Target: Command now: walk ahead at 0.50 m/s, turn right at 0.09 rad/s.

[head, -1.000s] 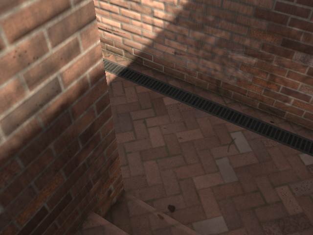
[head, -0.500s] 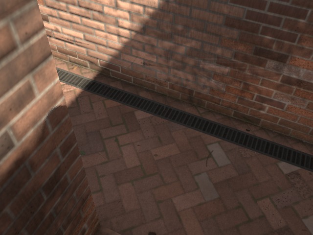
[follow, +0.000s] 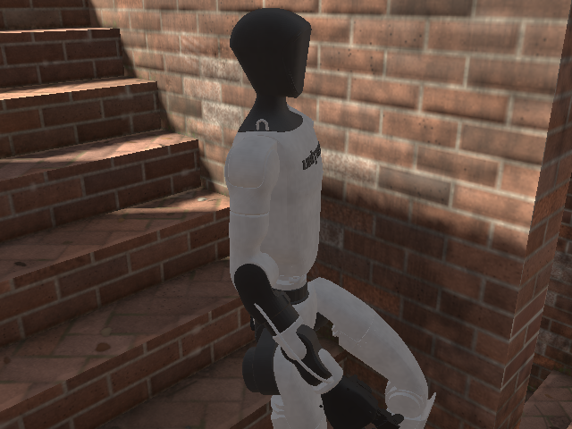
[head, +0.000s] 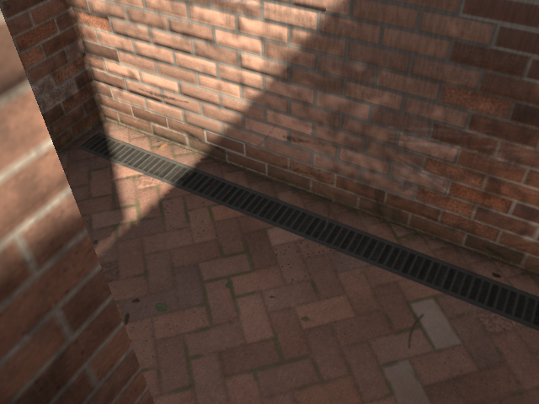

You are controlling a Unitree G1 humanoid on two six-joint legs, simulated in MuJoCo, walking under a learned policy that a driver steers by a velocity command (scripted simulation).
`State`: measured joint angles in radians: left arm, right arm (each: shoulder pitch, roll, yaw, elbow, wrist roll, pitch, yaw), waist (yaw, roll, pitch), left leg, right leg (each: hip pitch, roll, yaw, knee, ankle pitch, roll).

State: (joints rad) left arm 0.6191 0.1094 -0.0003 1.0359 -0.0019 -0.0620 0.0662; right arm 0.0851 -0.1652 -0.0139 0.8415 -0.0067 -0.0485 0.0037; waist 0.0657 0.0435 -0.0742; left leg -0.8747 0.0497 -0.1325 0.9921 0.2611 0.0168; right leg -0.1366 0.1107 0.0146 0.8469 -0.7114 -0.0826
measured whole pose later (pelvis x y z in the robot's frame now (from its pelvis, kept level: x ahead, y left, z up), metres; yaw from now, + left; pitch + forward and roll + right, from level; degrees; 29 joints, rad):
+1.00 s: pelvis +0.54 -0.13 -0.33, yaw -30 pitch +4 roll -1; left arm 0.33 0.18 0.06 0.85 -0.02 -0.04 0.02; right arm 0.08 -0.21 -0.06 0.76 -0.02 -0.09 -0.03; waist 0.02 0.05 0.03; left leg -0.77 0.10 -0.09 0.94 -0.09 -0.06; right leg -0.30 0.14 0.11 0.57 -0.32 -0.08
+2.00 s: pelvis +0.77 -0.21 -0.33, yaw -12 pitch +1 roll -2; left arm 0.13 0.32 0.10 0.80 0.02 0.04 0.05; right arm 0.08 -0.29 -0.06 0.68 -0.01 -0.01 0.02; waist 0.01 -0.01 0.09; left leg -0.36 0.01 0.01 0.60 -0.23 0.03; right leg -0.30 -0.10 -0.11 0.74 -0.46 0.07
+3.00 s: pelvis +0.91 -0.09 -0.35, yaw +24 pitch +3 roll -1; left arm 0.43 0.32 0.05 0.80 0.01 -0.07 0.02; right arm 0.10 -0.33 -0.05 0.57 0.02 -0.05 0.06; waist 0.07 0.00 0.05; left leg -0.55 -0.03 0.01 0.76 -0.23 0.06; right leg -0.17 -0.17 -0.03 0.99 -0.50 0.08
